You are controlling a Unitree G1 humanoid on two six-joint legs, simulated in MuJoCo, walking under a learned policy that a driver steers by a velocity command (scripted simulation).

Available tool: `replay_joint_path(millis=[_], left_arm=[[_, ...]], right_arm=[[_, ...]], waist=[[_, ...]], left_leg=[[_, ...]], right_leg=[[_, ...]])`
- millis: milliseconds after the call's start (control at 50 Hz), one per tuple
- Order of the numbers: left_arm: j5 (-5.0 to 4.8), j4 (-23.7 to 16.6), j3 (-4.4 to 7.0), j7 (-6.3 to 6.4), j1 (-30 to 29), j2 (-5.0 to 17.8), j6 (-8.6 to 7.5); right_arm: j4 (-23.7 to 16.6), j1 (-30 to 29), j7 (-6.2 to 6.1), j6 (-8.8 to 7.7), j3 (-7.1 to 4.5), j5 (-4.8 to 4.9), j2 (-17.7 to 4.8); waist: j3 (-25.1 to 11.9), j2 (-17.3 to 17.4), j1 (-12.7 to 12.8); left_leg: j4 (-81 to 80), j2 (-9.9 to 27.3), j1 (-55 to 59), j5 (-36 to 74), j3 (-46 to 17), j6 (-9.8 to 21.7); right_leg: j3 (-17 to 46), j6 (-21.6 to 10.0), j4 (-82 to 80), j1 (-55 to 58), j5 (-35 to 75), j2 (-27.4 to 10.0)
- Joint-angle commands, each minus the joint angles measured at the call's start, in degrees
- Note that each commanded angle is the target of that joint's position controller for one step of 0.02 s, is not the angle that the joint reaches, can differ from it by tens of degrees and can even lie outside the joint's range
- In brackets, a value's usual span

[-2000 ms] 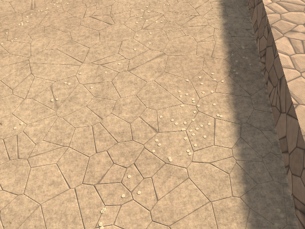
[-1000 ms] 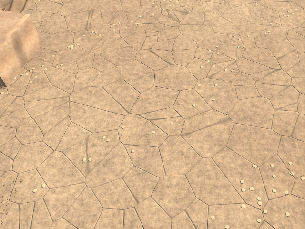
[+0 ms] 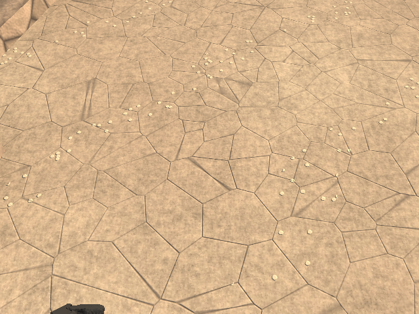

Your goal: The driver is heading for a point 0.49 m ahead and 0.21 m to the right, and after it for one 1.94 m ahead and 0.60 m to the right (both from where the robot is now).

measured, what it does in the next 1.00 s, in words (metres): walks ahead, turning right: left foot, then right foot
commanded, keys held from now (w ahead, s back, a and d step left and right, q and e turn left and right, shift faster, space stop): w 0.08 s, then w+e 0.68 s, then e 0.16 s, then no key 0.08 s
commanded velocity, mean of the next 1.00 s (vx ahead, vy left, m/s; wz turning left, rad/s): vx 0.45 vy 0.00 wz -0.40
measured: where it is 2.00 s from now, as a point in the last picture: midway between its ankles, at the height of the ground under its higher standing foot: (233, 265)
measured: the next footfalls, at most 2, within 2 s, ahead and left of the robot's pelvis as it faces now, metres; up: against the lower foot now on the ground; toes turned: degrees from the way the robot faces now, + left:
left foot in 0.50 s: +0.45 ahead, +0.11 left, +0.00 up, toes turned -11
right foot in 0.98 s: +0.61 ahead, -0.21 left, +0.00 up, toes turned -30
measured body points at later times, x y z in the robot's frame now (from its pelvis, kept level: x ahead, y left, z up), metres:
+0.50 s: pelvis +0.28 +0.01 +0.01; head +0.30 +0.01 +0.46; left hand +0.28 +0.30 -0.13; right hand +0.48 -0.25 -0.07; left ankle +0.41 +0.12 -0.73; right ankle +0.13 -0.11 -0.72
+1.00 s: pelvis +0.50 -0.06 +0.00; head +0.53 -0.08 +0.44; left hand +0.81 +0.08 -0.08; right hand +0.40 -0.34 -0.14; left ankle +0.42 +0.12 -0.71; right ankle +0.58 -0.19 -0.73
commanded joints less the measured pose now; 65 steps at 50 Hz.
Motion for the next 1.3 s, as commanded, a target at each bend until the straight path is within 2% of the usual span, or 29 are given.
replay_joint_path(millis=[20, 40, 60, 80, 100, 120, 180, 240, 380, 440, 480, 500, 520, 540, 560, 580, 620, 720, 840, 900, 940, 980, 1000, 1020, 1040, 1060, 1080, 1160, 1300], left_arm=[[0.49, 4.2, 5.62, 0.70, 25.1, 18.3, 0.15], [-0.10, 4.0, 3.95, 0.64, 24.7, 12.8, 0.21], [-0.10, 3.1, 3.17, 0.82, 19.7, 10.5, 0.01], [0.31, 2.0, 2.71, 0.93, 15.2, 9.1, -0.13], [0.78, 1.7, 2.28, 0.73, 12.4, 7.7, -0.27], [1.31, 1.6, 1.83, 0.61, 11.1, 6.4, -0.46], [0.53, 2.1, 2.12, 0.78, 12.2, 7.6, -0.65], [0.14, 2.8, 2.85, 2.05, 14.8, 9.8, -0.46], [-0.84, 4.5, 3.30, 3.20, 21.3, 10.1, 0.78], [-0.87, 4.0, 3.88, 3.67, 20.8, 10.9, 1.51], [-0.60, 3.2, 3.44, 3.70, 20.0, 9.2, 1.91], [0.06, 1.7, 2.25, 3.46, 19.4, 5.7, 1.90], [-0.45, -0.2, 0.92, 3.33, 25.7, 0.7, 1.03], [-1.54, -0.1, 1.59, 3.36, 25.9, 4.9, 0.60], [-2.02, -0.7, 2.81, 3.42, 21.8, 9.4, 0.65], [-1.82, -1.0, 3.06, 3.61, 19.2, 9.4, 0.98], [-1.12, -1.8, 3.52, 3.43, 17.9, 7.7, 1.75], [-0.93, -5.1, 3.15, 2.63, 14.3, 4.6, 3.62], [0.11, -9.3, 2.15, 0.43, 5.0, 3.3, 3.17], [0.11, -11.3, 2.73, -0.72, 3.7, 4.9, 3.81], [0.45, -11.1, 3.83, -1.01, 7.9, 7.3, 4.08], [0.65, -8.1, 6.31, 0.28, 19.5, 12.5, 4.01], [1.05, -8.3, 6.74, 1.91, 20.0, 17.8, 4.37], [1.79, -11.5, 5.65, 1.47, 17.3, 17.8, 3.87], [1.66, -12.2, 4.55, 0.99, 16.3, 13.4, 3.87], [0.98, -11.5, 3.79, 0.96, 13.1, 11.1, 3.55], [0.60, -11.2, 3.18, 1.07, 10.6, 9.2, 3.41], [2.21, -10.3, 2.97, 1.64, 6.2, 9.1, 3.10], [2.06, -7.6, 2.24, 2.97, 5.6, 7.8, 4.16]], right_arm=[[-4.4, 5.2, 0.39, -1.45, 1.46, -0.89, 0.5], [-3.8, 2.1, 0.72, -2.90, 0.56, 0.15, -4.0], [-5.5, -3.3, 0.99, -3.87, -0.46, 1.77, -7.6], [-6.2, -6.6, 0.71, -4.21, -0.41, 1.91, -7.6], [-6.5, -8.6, 0.31, -4.13, -0.74, 0.85, -7.2], [-6.4, -7.9, 0.10, -3.63, -1.01, 0.19, -6.6], [-6.9, -7.7, -0.14, -2.33, -0.71, -0.63, -3.8], [-9.4, -14.8, -0.34, -2.22, -0.57, -1.07, -3.6], [-12.8, -27.2, 1.21, -3.35, 0.10, 0.15, -3.7], [-12.9, -25.7, 1.64, -4.15, -0.62, 0.37, -6.4], [-10.4, -16.6, 1.23, -4.56, -2.00, 0.02, -8.9], [-9.1, -7.5, 0.84, -4.88, -3.00, -1.01, -12.0], [-7.8, -1.6, 0.69, -4.06, -4.37, -1.37, -17.3], [-7.8, -1.8, 1.05, -3.79, -3.23, -0.89, -13.0], [-9.0, -5.6, 1.10, -3.87, -1.96, -0.71, -8.4], [-9.5, -9.2, 1.15, -3.78, -1.37, -0.88, -6.7], [-9.2, -13.2, 1.13, -3.65, -0.59, -1.52, -4.2], [-7.6, -12.3, 0.48, -4.21, -1.67, -1.45, -6.7], [-7.4, -11.6, -0.86, -2.55, -2.20, -0.98, -9.4], [-7.1, -10.3, -1.23, -1.20, -2.73, 0.36, -11.3], [-7.4, -11.0, -1.54, -0.43, -3.27, 1.38, -12.7], [-7.1, -9.3, -1.19, -0.18, -2.55, 0.71, -10.6], [-8.7, -5.0, -0.31, -0.53, -0.40, -3.37, -3.6], [-9.0, -0.9, 0.54, -1.27, 0.43, -1.77, -4.9], [-8.6, -6.6, 0.83, -1.20, -0.95, 0.57, -9.8], [-9.8, -10.2, 0.61, -0.86, -0.76, 1.27, -9.2], [-8.9, -11.1, -0.17, -0.16, -0.64, 0.40, -8.2], [-7.7, -8.0, -1.66, 2.66, -0.84, -0.59, -7.1], [-7.5, -12.9, -1.60, 3.37, -0.14, -0.70, -5.8]], waist=[[-21.5, -14.5, 8.5], [-21.9, -11.5, 10.4], [-13.2, -8.9, 9.8], [-8.4, -4.5, 8.2], [-4.4, -2.5, 6.6], [-3.6, -3.6, 4.6], [-2.2, -3.4, 2.7], [0.1, -2.4, 4.0], [1.8, -3.6, 7.5], [0.9, -4.8, 5.6], [-3.5, -4.7, 1.0], [-11.3, -0.1, -2.8], [-19.2, 16.3, -0.8], [-19.2, 17.7, -1.0], [-11.4, 11.5, -1.4], [-7.1, 8.0, -0.2], [-2.3, 8.4, 2.3], [-0.1, 5.3, 3.1], [2.1, 4.1, 1.0], [0.6, 5.5, 1.5], [-2.1, 6.6, 4.4], [-8.5, 1.1, 10.3], [-14.1, -14.8, 5.5], [-26.9, -14.8, 4.6], [-25.4, -4.6, 7.8], [-17.9, -3.3, 6.9], [-13.1, 0.5, 5.4], [-9.5, -3.5, 1.1], [-7.5, -5.8, 3.0]], left_leg=[[45.2, -2.5, -36.0, 6.2, -0.9, 0.9], [52.8, -1.9, -43.2, -7.7, -9.2, 1.6], [54.7, 1.3, -47.7, -4.0, -9.0, 2.7], [52.4, 4.5, -46.5, 1.4, -7.3, 2.9], [48.3, 6.3, -44.3, 5.1, -6.4, 2.6], [45.5, 7.7, -40.5, 7.4, -6.8, 2.5], [38.0, 8.1, -37.5, 9.8, -6.0, 0.8], [25.7, 7.2, -39.8, 18.8, -5.8, -1.4], [7.9, 3.0, -33.5, 29.9, -5.8, -2.2], [4.9, 2.8, -28.9, 25.2, -6.7, -1.1], [2.9, 2.5, -16.0, 21.6, -5.6, 1.2], [4.3, 10.1, -1.7, 18.8, -12.4, 4.4], [0.2, 23.6, 18.0, 9.9, -35.0, 12.3], [-4.4, 25.1, 17.3, -0.9, -45.0, 13.9], [-5.3, 22.6, 10.4, -1.9, -36.5, 11.1], [-6.1, 20.1, 3.3, 3.8, -28.5, 9.2], [-9.1, 16.5, -6.4, 12.8, -18.6, 8.0], [-13.8, 16.4, -9.7, 23.8, -7.6, 10.1], [-10.6, 13.7, -9.7, 42.6, 6.1, 7.8], [-5.2, 15.3, -4.7, 49.3, 7.4, 6.5], [3.1, 15.6, -3.1, 59.3, 7.6, 5.3], [23.6, 10.8, -10.3, 48.6, 9.4, 0.9], [43.3, 4.8, -28.6, -3.6, 9.1, -2.3], [58.4, -1.3, -37.8, -19.1, -2.2, -3.9], [59.5, 1.7, -38.7, -13.6, -7.0, -3.3], [56.1, 3.8, -41.3, -9.0, -5.8, -2.6], [51.7, 5.8, -40.3, -5.7, -5.7, -2.8], [40.4, 5.9, -28.0, -0.1, -5.0, -3.4], [20.6, 4.6, -20.8, 8.3, -4.0, -3.1]], right_leg=[[35.1, -15.1, -4.4, 51.5, -10.4, -20.0], [42.9, -14.7, -10.6, 51.8, -17.2, -20.3], [34.5, -11.9, -11.6, 44.7, -16.7, -18.5], [27.6, -10.3, -12.9, 36.3, -12.2, -16.4], [23.1, -9.8, -14.6, 28.5, -6.7, -14.1], [20.3, -9.2, -16.0, 23.7, -3.1, -12.4], [17.0, -10.6, -19.6, 18.4, 0.1, -11.0], [14.8, -10.2, -21.3, 17.5, -0.1, -9.8], [14.4, -7.5, -17.5, 18.5, -3.3, -8.8], [18.1, -6.1, -12.9, 21.3, -4.1, -10.5], [17.3, -4.0, -4.0, 19.5, 0.7, -7.3], [13.9, -2.2, 11.2, 12.7, -3.9, -2.9], [5.8, 1.9, 30.9, -7.3, -25.3, 5.6], [9.4, 2.0, 41.1, -15.2, -32.2, 2.6], [10.2, 1.6, 43.9, -17.7, -27.6, -0.1], [8.8, 1.7, 43.5, -16.4, -22.8, -2.5], [8.6, 2.1, 39.0, -12.3, -16.9, -5.6], [7.6, 3.4, 31.6, -13.0, -8.9, -7.1], [0.5, 3.5, 12.3, -6.5, 4.5, -4.0], [-1.0, 1.8, 8.2, -3.7, 0.9, -2.1], [-2.6, -0.4, 6.0, 2.5, -4.1, 1.0], [-0.1, -4.1, -2.7, 21.8, 12.2, 2.4], [17.0, -9.8, 4.8, 39.3, 44.4, -12.3], [38.7, -22.3, -0.3, 47.3, 41.1, -24.1], [32.1, -19.5, -3.3, 42.2, 35.3, -20.5], [24.7, -16.3, -4.0, 36.0, 29.2, -17.4], [21.0, -13.6, -5.5, 28.5, 23.8, -14.6], [14.5, -12.1, -10.9, 11.5, 16.9, -11.1], [13.0, -9.1, -14.3, 8.9, -10.1, -8.9]])
Keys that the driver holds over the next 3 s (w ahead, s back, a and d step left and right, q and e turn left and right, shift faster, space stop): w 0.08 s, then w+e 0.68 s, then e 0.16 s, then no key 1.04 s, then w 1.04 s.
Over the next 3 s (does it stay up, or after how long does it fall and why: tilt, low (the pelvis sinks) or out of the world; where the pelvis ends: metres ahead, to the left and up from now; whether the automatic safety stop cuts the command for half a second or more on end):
stays up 1.01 -0.26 0.03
